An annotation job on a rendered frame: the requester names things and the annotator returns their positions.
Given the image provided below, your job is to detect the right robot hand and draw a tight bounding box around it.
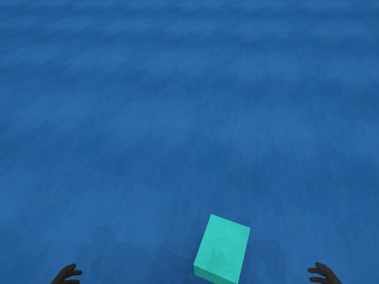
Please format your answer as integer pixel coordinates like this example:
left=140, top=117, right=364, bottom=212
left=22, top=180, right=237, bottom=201
left=307, top=262, right=342, bottom=284

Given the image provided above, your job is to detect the left robot hand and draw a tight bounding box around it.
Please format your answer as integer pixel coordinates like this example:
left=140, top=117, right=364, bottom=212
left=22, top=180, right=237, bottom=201
left=51, top=263, right=82, bottom=284

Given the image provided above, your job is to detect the carton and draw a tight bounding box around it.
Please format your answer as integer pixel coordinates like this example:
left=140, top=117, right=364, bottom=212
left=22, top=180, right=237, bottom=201
left=193, top=214, right=250, bottom=284

